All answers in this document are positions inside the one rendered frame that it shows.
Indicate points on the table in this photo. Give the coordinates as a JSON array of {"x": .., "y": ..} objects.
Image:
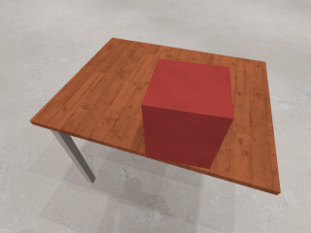
[{"x": 102, "y": 103}]

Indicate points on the carton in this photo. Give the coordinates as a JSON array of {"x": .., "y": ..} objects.
[{"x": 186, "y": 112}]

